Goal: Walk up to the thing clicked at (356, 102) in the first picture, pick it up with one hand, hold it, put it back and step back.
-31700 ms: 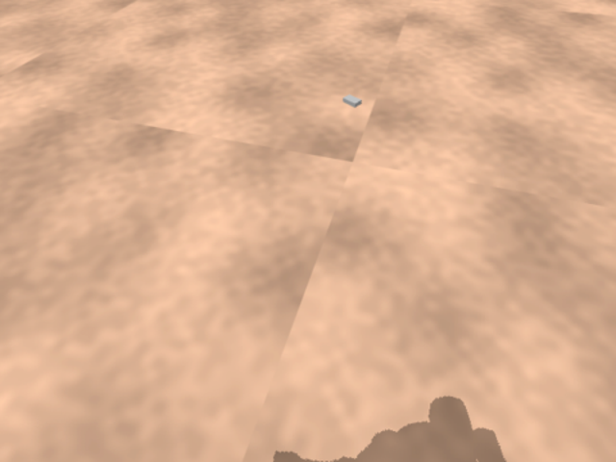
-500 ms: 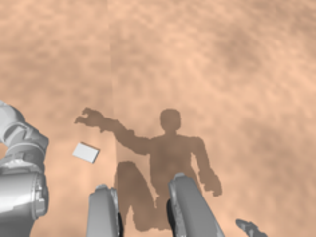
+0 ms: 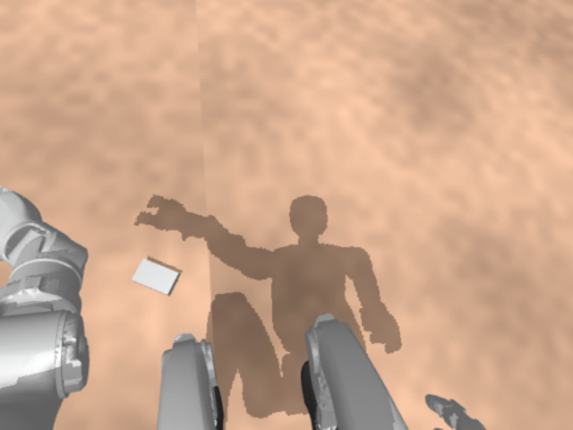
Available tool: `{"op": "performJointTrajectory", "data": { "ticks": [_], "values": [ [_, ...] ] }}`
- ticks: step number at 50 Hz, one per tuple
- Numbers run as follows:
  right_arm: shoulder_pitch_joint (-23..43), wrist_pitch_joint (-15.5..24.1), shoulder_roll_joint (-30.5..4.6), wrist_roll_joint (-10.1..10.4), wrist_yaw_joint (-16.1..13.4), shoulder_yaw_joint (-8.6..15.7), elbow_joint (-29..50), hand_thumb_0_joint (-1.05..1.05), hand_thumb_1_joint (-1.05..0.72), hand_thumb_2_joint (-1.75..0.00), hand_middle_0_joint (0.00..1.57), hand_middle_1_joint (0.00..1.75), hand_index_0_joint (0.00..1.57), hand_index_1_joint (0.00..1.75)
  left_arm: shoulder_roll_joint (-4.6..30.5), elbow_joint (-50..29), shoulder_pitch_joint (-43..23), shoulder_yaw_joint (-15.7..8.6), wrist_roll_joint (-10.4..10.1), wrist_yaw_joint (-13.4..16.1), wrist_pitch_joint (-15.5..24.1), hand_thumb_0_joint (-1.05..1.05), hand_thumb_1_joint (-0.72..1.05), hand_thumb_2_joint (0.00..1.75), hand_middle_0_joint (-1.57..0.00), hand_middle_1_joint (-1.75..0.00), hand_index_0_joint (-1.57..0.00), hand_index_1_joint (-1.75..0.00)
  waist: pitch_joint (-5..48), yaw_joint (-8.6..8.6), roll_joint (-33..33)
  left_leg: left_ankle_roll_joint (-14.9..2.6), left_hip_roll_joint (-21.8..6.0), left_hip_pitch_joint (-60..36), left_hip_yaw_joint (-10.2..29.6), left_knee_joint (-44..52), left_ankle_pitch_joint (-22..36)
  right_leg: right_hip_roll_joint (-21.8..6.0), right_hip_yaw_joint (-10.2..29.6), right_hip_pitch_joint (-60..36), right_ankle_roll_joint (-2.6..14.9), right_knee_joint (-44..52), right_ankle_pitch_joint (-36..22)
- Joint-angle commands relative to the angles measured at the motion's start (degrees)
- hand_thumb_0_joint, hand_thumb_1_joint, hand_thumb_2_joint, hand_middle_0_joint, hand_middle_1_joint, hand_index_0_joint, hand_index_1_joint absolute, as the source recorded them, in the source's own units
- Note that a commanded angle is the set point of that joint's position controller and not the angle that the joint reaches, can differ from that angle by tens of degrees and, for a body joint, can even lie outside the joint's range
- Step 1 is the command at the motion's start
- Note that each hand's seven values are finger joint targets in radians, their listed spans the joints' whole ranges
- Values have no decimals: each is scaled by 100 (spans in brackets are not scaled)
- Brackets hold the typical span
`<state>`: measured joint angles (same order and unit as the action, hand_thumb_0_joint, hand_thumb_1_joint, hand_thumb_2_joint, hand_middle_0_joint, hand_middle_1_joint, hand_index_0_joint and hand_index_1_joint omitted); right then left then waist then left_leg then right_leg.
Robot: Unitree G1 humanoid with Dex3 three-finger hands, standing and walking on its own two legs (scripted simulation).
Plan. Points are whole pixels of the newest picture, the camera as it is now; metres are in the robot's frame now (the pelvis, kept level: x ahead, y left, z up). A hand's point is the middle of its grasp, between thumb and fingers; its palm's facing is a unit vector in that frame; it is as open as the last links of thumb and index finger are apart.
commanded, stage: go down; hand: left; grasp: from above
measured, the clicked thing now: (156, 277) +0.45 +0.26 -0.55
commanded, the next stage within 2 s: approach in 0.38 s
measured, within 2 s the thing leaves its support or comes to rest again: neither
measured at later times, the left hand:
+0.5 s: hand (40, 243) +0.42 +0.32 -0.11, palm faces -0.18 -0.35 -0.92, open 14.0 cm
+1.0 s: hand (110, 266) +0.43 +0.29 -0.30, palm faces -0.13 -0.41 -0.90, open 13.2 cm
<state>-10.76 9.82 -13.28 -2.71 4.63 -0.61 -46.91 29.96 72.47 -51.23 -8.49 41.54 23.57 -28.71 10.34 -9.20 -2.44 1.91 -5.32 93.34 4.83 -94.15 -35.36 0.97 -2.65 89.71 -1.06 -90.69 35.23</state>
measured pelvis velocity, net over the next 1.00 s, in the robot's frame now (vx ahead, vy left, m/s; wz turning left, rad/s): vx -0.03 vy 0.00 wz -0.04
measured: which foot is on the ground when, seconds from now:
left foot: down 0.00-1.00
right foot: down 0.00-1.00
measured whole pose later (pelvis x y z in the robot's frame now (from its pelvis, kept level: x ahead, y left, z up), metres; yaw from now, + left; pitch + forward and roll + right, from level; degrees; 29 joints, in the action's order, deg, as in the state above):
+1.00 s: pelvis -0.03 +0.00 -0.14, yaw -2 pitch +38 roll -6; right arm -9.3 12.5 -15.3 -8.3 13.0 -1.7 -47.5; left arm 36.3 93.3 -68.4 -21.3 40.3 39.1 -28.1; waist 5.8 -15.4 -0.3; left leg 1.9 -4.4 120.5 6.9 -119.9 -38.0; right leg 1.3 -2.2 116.8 -2.1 -116.6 38.0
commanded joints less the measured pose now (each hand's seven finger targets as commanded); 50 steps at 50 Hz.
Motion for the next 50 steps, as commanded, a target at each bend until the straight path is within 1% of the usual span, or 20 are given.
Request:
{"op": "performJointTrajectory", "data": {
  "ticks": [1,5,7,9,12,15,18,23,24,25,27,32,33,38,39,44,46,47,48,50],
  "values": [
    [-948,103,-1095,70,-75,347,187,0,-91,-90,20,30,20,30,1444,-857,-1883,0,180,276,-68,0,-49,92,-21,-84,-15,-90,3413,-21,-998,-216,174,-2756,-260,1118,1683,192,-172,-1794,292,1162,-1671],
    [-932,98,-1103,61,-72,343,173,0,-90,-90,20,30,20,30,1572,-870,-1913,-61,152,292,-116,0,-51,94,-19,-86,-13,-91,3442,35,-1009,-211,159,-2797,-244,1140,1764,199,-174,-1826,297,1154,-1703],
    [-922,121,-1059,52,-63,324,152,0,-91,-90,20,30,20,30,1407,-700,-1938,9,117,271,-125,0,-52,94,-19,-86,-13,-91,3276,-47,-966,-205,149,-2706,-207,1095,1806,196,-187,-1691,302,1071,-1719],
    [-939,124,-1109,46,-66,330,149,0,-91,-90,20,30,20,30,1507,-697,-2014,-37,87,295,-129,0,-50,92,-20,-85,-15,-91,3265,-28,-931,-215,154,-2699,-230,1078,1706,196,-176,-1688,293,1136,-1651],
    [-955,145,-1091,41,-59,333,135,0,-90,-90,20,30,20,30,1256,-532,-1991,73,86,283,-119,0,-50,92,-19,-87,-14,-92,3157,-81,-900,-220,157,-2563,-253,1056,1545,210,-176,-1627,286,1145,-1560],
    [-960,152,-1099,44,-43,330,158,0,-91,-90,20,30,20,30,1374,-534,-1890,-20,57,327,-103,0,-49,91,-19,-88,-15,-92,3174,38,-1004,-188,176,-2485,-246,1110,1509,196,-159,-1624,303,1076,-1496],
    [-965,142,-1111,47,-13,343,171,0,-91,-91,20,30,20,30,1389,-663,-2025,-33,90,372,-145,0,-50,91,-20,-88,-15,-92,3475,-1,-1054,-188,162,-2759,-242,1055,1836,210,-179,-1763,311,1033,-1773],
    [-961,153,-1085,51,6,341,150,0,-91,-90,20,30,20,30,1526,-860,-2106,-94,48,421,-204,0,-53,94,-17,-89,-12,-94,3592,1,-912,-262,192,-2478,-387,1015,1638,207,-73,-2150,250,1211,-1837],
    [-963,144,-1083,52,0,342,140,0,-91,-91,20,30,20,30,1606,-921,-2144,-137,70,427,-226,0,-61,102,-19,-92,-9,-101,3670,28,-959,-261,194,-2533,-396,998,1700,204,-62,-2233,247,1200,-1917],
    [-935,138,-1090,61,-15,327,144,0,-90,-90,20,30,20,30,1776,-814,-2134,-212,70,455,-259,0,-53,94,-19,-92,-14,-97,3590,60,-916,-254,181,-2546,-376,1020,1676,209,-77,-2191,256,1213,-1856],
    [-943,160,-1030,32,-4,310,92,0,-91,-90,20,30,20,30,1444,-474,-2164,-74,36,455,-291,0,-51,91,-17,-100,-14,-102,3175,-114,-823,-238,158,-2386,-299,1029,1545,207,-132,-1887,264,1153,-1681],
    [-962,253,-1110,-102,85,255,-32,0,-91,-90,20,30,20,30,1166,619,-2120,-105,-55,668,-205,0,-49,91,-19,-99,-17,-102,2537,-184,-725,-200,137,-1689,-213,524,1477,220,-201,-925,276,560,-1516],
    [-969,260,-1128,-148,118,256,-59,0,-91,-90,20,30,20,30,1018,824,-2278,-66,-59,750,-176,0,-47,89,-20,-100,-18,-102,2408,-274,-779,-177,122,-1619,-165,418,1448,222,-235,-580,286,415,-1481],
    [-1128,335,-1257,-324,350,231,-41,0,-90,-90,20,30,20,30,913,1497,-2719,-327,-171,1257,-50,0,-43,85,-19,-105,-21,-104,2587,-472,-780,-150,133,-1070,-182,-259,1555,228,-269,-80,251,-229,-1717],
    [-1178,366,-1269,-372,406,241,-15,0,-91,-90,20,30,20,30,852,1202,-3117,-278,-183,1340,11,0,-42,84,-19,-106,-21,-104,2809,-533,-913,-135,135,-1005,-191,-417,1692,228,-288,-35,245,-434,-1878],
    [-1148,342,-1439,-467,689,235,-66,0,-91,-90,20,30,20,30,1777,1651,-3352,-925,-36,1732,12,0,-43,86,-22,-104,-22,-104,3355,-417,-1362,-96,147,-731,-142,-1042,1374,139,-308,660,229,-1147,-1545],
    [-1194,311,-1476,-519,789,252,-56,0,-91,-90,20,30,20,30,2084,1189,-3875,-1080,58,1842,94,0,-42,85,-24,-103,-24,-103,3737,-415,-1755,-54,130,-850,-157,-1270,1369,116,-326,827,241,-1452,-1524],
    [-1119,292,-1523,-512,821,259,-41,0,-91,-90,20,30,20,30,2186,1395,-3915,-1115,127,1881,85,0,-43,86,-24,-102,-23,-103,3674,-455,-1858,-61,135,-678,-207,-1424,1214,125,-322,937,239,-1523,-1389],
    [-1182,283,-1515,-541,869,261,-71,0,-91,-90,20,30,20,30,2382,1069,-4149,-1189,225,1893,144,0,-43,85,-23,-103,-23,-103,3869,-513,-1935,-81,163,-543,-229,-1562,1147,110,-322,918,228,-1603,-1338],
    [-1194,251,-1535,-546,941,277,-129,0,-91,-90,20,30,20,30,2437,1161,-4214,-1241,291,1902,205,0,-46,88,-21,-102,-20,-103,3846,-601,-2004,-80,147,-391,-221,-1785,931,117,-372,1198,230,-1822,-1093]
  ]
}}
